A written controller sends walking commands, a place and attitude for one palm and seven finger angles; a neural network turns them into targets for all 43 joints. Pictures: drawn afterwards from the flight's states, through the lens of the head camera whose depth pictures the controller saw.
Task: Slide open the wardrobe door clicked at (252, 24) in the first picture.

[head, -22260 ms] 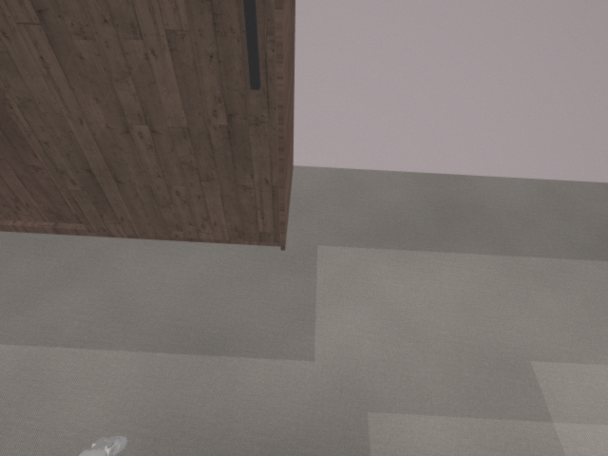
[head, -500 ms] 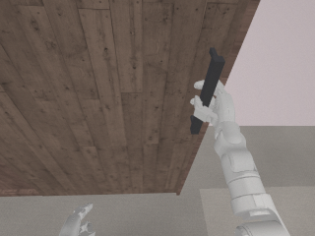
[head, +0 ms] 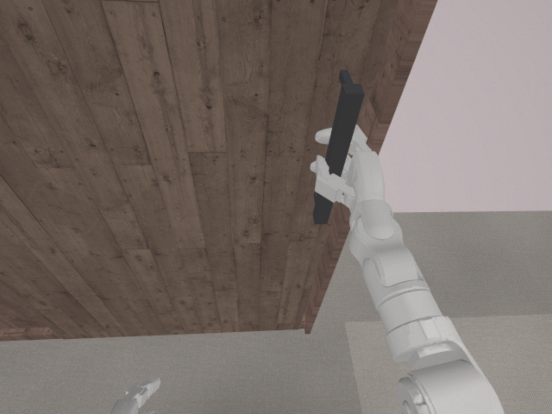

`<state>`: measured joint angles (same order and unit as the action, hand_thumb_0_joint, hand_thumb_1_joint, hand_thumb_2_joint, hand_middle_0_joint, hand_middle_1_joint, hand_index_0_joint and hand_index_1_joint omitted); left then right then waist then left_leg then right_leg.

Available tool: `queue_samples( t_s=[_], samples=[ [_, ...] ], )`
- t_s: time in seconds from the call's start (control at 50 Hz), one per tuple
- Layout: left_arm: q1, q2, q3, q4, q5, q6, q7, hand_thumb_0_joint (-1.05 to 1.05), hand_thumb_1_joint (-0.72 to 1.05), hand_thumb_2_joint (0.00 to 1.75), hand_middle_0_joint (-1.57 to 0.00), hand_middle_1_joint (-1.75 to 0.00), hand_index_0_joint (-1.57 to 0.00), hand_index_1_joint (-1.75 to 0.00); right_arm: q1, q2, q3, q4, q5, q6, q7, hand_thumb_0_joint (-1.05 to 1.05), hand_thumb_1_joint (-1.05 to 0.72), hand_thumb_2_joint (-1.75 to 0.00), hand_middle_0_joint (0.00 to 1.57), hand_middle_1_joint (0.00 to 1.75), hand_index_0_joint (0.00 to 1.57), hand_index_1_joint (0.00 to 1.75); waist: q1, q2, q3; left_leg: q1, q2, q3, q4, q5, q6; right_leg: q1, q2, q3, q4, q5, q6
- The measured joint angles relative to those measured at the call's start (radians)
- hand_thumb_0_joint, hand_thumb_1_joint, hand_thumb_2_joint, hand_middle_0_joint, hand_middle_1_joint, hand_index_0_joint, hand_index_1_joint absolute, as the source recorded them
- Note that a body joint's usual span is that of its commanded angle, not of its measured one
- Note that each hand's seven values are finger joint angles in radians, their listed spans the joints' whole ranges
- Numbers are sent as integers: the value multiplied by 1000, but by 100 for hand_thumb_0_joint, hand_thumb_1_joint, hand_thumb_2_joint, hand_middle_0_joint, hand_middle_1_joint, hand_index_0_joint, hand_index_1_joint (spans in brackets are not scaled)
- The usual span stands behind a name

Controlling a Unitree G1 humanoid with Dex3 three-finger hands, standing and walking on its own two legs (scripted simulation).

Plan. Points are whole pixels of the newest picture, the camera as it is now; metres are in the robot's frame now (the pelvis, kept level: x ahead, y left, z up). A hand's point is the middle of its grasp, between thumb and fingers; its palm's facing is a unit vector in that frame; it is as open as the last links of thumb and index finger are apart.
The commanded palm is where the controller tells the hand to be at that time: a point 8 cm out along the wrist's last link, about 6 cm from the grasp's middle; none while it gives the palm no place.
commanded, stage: step sideways, sliding the door along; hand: right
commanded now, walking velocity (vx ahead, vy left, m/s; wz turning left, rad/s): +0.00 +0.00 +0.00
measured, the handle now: (330, 157) +0.47 -0.05 +0.13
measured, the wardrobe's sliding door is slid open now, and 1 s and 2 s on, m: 0.02 0.08 0.44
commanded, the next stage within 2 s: none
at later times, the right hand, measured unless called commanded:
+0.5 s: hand (311, 179) +0.41 -0.02 +0.13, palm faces +0.01 +0.99 -0.10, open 6.1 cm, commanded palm +0.39 -0.02 +0.14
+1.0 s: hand (272, 176) +0.42 +0.04 +0.13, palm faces +0.28 +0.95 -0.13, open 6.4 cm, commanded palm +0.38 +0.06 +0.14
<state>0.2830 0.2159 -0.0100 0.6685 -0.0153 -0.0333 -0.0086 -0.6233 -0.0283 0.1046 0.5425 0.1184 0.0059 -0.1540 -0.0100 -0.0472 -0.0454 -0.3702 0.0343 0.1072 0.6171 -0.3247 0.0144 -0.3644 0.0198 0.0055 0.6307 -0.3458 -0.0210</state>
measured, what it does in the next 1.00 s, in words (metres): steps to the left: left foot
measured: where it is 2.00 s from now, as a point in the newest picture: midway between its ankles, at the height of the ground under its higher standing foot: outside the picture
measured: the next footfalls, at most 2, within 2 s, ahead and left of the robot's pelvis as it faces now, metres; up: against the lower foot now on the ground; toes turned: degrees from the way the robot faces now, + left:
left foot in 0.90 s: +0.11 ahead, +0.36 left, +0.00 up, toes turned +3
right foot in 1.08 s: +0.06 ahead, +0.10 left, +0.00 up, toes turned -12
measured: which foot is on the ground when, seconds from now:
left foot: down 0.00-0.56, up 0.58-0.88, down 0.90-1.00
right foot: down 0.00-0.92, up 0.94-1.00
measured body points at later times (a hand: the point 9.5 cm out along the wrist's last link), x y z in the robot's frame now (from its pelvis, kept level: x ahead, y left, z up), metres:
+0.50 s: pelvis -0.01 +0.07 +0.00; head +0.05 +0.08 +0.44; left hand +0.13 +0.31 -0.13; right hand +0.40 -0.07 +0.14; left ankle -0.01 +0.14 -0.73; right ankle -0.03 -0.06 -0.68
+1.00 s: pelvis +0.02 +0.22 +0.00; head +0.13 +0.24 +0.43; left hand +0.25 +0.40 -0.13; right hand +0.40 -0.01 +0.14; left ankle +0.07 +0.35 -0.73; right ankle -0.02 +0.03 -0.69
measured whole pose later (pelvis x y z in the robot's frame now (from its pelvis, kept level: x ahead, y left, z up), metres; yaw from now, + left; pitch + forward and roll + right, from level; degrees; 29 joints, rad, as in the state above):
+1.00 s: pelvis +0.02 +0.22 +0.00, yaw -3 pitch -1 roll +0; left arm 0.04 0.21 0.00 0.60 -0.05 -0.06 0.05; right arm -0.47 -0.18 -0.10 0.16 0.10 -0.07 -0.16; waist -0.08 -0.10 0.27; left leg -0.34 0.07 0.08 0.66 -0.29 -0.02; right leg -0.38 -0.16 0.03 0.96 -0.57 0.06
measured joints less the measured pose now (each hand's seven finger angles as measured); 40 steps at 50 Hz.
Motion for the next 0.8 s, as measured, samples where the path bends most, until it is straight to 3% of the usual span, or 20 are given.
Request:
queue_samples(
  t_s=[0.06, 0.14, 0.22, 0.3, 0.36, 0.42, 0.48, 0.52, 0.56, 0.64, 0.68, 0.8],
  samples=[
    [-13, 0, -8, 0, -2, 2, 8, 1, 91, 90, -20, -30, -20, -30, -10, -3, -4, 16, -6, -13, 8, -1, -74, -78, 33, 139, 26, 140, 6, 1, 9, 2, -1, -1, 1, 2, 1, 4, -1, -1, -1, 2, 0],
    [-58, -10, -17, -8, -8, 37, 67, 1, 91, 90, -20, -30, -20, -30, -5, -60, -17, 37, -14, -77, 47, -2, -70, -78, 37, 139, 29, 140, 29, 1, 49, 31, -12, -18, -21, 18, 1, 44, -11, -18, -30, 15, 1],
    [-80, -24, -4, -23, 1, 50, 103, 1, 91, 90, -20, -30, -20, -30, -7, -99, -37, 30, -3, -100, 71, -3, -68, -79, 40, 138, 30, 140, 26, 7, 86, 5, -29, -56, 75, -16, -2, 55, -24, -36, -7, 2, 9],
    [-82, -32, 6, -21, 6, 57, 109, 1, 91, 90, -20, -30, -20, -30, -7, -123, -60, 7, 6, -92, 84, -4, -67, -81, 42, 137, 30, 140, 16, -13, 125, 5, -59, -81, 155, -111, 7, 63, -60, -15, 31, -20, 31],
    [-73, -30, 3, -16, -1, 60, 104, 1, 91, 90, -20, -30, -20, -30, -12, -134, -77, -7, -1, -83, 81, -4, -68, -82, 43, 138, 29, 140, 2, -24, 144, 64, -70, -67, 50, -7, 19, 53, -93, 9, 93, -51, 58],
    [-78, -18, 14, 11, -13, 61, 110, 1, 91, 90, -20, -30, -20, -30, -29, -114, -86, -8, -14, -76, 68, -3, -70, -84, 44, 139, 26, 140, 14, -30, 163, 80, -79, -15, 51, -35, 48, -12, -97, 23, 255, -115, 38],
    [-93, -2, 30, 25, -7, 50, 116, 1, 91, 90, -20, -30, -20, -30, -44, -92, -76, -36, -31, -68, 50, -2, -72, -85, 42, 139, 23, 140, -3, 0, 201, 101, -61, -1, 13, -21, 60, -55, -62, -12, 375, -164, 34],
    [-105, 7, 35, 18, 1, 44, 117, 1, 91, 90, -20, -30, -20, -30, -43, -88, -65, -64, -42, -75, 43, -2, -73, -85, 41, 140, 22, 140, -12, 22, 220, 106, -51, 1, -10, -6, 63, -31, -57, -58, 264, -107, 36],
    [-112, 19, 37, -4, 4, 41, 114, 1, 91, 90, -20, -30, -20, -30, -36, -93, -50, -96, -40, -86, 37, -2, -73, -84, 40, 140, 21, 140, -24, 30, 220, 73, -55, 1, 31, -11, 59, 36, -76, -101, 44, 79, 20],
    [-171, 3, 57, -29, 0, 38, 66, 1, 91, 90, -20, -30, -20, -30, -40, -124, -43, -150, -24, -102, 39, -3, -74, -84, 40, 140, 20, 140, -49, 51, 272, -89, -68, -90, 469, -128, 14, 65, -106, -115, 27, 14, 38],
    [-190, -9, 51, -39, -1, 35, 47, 1, 91, 90, -20, -30, -20, -30, -29, -132, -45, -180, -28, -98, 38, -2, -75, -84, 39, 140, 19, 140, -63, 38, 289, -133, -48, -99, 537, -139, 2, 75, -141, -104, 15, 16, 58],
    [-187, -50, 20, -91, -11, 13, 26, 1, 91, 90, -20, -30, -20, -30, 18, -147, -59, -263, -31, -86, 45, -2, -75, -85, 38, 140, 18, 140, -122, -3, 317, -110, 35, -96, 311, -66, -24, 127, -253, -70, -46, 42, 133]
  ],
)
